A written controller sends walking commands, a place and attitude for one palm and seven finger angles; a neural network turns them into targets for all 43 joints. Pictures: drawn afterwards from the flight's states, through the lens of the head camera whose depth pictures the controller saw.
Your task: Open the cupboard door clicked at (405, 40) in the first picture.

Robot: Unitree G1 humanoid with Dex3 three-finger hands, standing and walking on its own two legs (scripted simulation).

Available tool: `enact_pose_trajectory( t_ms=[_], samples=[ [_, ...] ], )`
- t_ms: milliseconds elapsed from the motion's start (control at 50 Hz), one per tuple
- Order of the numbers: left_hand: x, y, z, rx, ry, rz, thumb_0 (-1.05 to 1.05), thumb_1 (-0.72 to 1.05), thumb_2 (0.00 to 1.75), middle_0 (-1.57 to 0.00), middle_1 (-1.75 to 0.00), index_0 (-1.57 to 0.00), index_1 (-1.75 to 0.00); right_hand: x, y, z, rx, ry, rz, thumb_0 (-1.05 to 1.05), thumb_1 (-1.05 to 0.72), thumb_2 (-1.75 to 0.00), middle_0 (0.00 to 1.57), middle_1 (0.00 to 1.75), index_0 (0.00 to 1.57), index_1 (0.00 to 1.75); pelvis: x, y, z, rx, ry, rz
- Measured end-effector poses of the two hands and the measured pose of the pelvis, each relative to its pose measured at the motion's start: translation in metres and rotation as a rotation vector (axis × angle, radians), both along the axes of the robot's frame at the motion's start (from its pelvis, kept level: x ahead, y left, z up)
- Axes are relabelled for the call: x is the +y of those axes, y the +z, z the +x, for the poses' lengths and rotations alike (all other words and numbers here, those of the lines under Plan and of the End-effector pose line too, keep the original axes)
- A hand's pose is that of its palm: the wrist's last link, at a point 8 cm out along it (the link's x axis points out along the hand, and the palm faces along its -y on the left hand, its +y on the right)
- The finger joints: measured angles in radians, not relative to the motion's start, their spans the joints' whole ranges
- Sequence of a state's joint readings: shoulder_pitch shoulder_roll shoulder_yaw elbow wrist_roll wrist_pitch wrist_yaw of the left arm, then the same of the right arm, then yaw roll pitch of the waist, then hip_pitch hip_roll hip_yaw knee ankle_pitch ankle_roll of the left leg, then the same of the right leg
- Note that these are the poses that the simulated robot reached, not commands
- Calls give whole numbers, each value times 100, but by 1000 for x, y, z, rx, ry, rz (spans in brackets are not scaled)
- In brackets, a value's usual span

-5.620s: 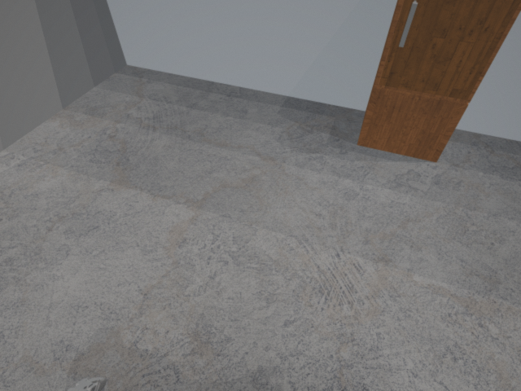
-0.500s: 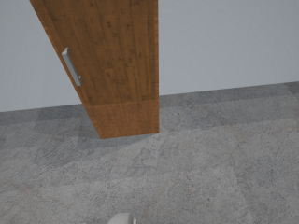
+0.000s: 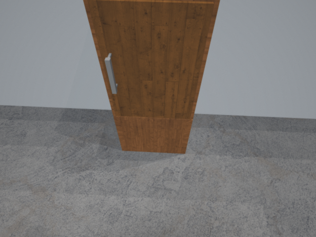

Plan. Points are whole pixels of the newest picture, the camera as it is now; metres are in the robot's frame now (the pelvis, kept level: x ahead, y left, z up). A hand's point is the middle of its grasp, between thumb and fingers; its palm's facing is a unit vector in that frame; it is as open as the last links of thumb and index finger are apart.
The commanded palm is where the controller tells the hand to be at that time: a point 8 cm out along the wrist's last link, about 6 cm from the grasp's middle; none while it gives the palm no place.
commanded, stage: take the last steps up to it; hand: left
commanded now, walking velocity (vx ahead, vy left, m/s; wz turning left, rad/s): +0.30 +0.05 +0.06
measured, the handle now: (112, 74) +0.74 +0.25 -0.04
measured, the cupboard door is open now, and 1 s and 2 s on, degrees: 0 0 0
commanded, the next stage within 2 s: come to a stop and stand still in 0.46 s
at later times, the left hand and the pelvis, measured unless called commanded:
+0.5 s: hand out of the picture +0.08 +0.22 -0.20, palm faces +0.13 -0.98 -0.15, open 7.3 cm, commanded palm none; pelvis +0.15 +0.05 -0.02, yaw +2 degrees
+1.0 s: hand (95, 187) +0.29 +0.23 -0.17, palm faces +0.04 -0.97 -0.25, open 7.3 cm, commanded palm none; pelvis +0.21 +0.05 -0.01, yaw +2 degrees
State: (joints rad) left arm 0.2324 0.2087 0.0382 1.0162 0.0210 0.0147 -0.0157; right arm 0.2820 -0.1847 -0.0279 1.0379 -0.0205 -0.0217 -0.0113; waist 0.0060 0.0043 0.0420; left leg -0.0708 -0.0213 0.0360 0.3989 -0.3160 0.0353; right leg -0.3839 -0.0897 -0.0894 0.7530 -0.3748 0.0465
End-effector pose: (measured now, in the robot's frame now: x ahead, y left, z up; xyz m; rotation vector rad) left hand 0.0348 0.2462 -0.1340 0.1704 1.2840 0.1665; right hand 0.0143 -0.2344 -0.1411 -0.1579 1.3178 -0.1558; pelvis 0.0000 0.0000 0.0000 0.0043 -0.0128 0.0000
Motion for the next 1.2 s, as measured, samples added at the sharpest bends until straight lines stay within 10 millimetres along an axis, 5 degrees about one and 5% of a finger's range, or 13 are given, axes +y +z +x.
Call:
enact_pose_trajectory(
  t_ms=[80, 160, 380, 500, 700, 840, 1000, 1200],
  samples=[
    [-17, -6, 37, -71, -15, 6, 1, 91, 90, -20, -30, -20, -30, -8, -21, -10, 84, -27, 27, 0, -91, -89, 20, 30, 21, 30, -10, -13, 23, -11, 11, 10],
    [-29, -4, 44, -93, 39, -7, 0, 91, 90, -20, -30, -20, -30, -11, -20, 4, 143, -5, 38, 0, -91, -89, 20, 30, 20, 30, -12, -10, 43, -19, 38, -6],
    [-13, -11, 16, 158, 136, -66, 0, 92, 90, -20, -30, -20, -30, 23, 2, 142, -19, 68, 21, 0, -91, -89, 20, 30, 20, 30, 20, -1, 110, 4, 60, -17],
    [20, -33, 36, 253, 151, -91, 1, 91, 90, -20, -30, -20, -30, 59, -2, 207, -115, 93, -19, 0, -92, -89, 20, 30, 20, 30, 55, -17, 150, -7, 42, -18],
    [52, -12, 179, 42, 57, -30, 1, 91, 90, -20, -30, -20, -30, 80, 4, 213, -24, 18, -12, -1, -94, -89, 20, 30, 21, 30, 69, 1, 197, -5, 23, 5],
    [47, -8, 241, -37, 5, 27, 0, 92, 90, -20, -30, -20, -30, 73, -18, 215, 54, -41, 36, 0, -93, -89, 20, 30, 21, 30, 53, -9, 219, -18, 12, 28],
    [34, -1, 246, -58, 2, 36, 0, 91, 90, -20, -30, -20, -30, 52, -21, 230, 54, -41, 22, 0, -92, -89, 20, 30, 20, 30, 48, -8, 209, -3, 28, 14],
    [64, -14, 200, -78, 24, 28, 0, 90, 90, -21, -30, -21, -30, 66, -4, 247, -159, 23, -34, 0, -91, -89, 20, 30, 20, 30, 76, -16, 176, -11, 36, 2]
  ],
)
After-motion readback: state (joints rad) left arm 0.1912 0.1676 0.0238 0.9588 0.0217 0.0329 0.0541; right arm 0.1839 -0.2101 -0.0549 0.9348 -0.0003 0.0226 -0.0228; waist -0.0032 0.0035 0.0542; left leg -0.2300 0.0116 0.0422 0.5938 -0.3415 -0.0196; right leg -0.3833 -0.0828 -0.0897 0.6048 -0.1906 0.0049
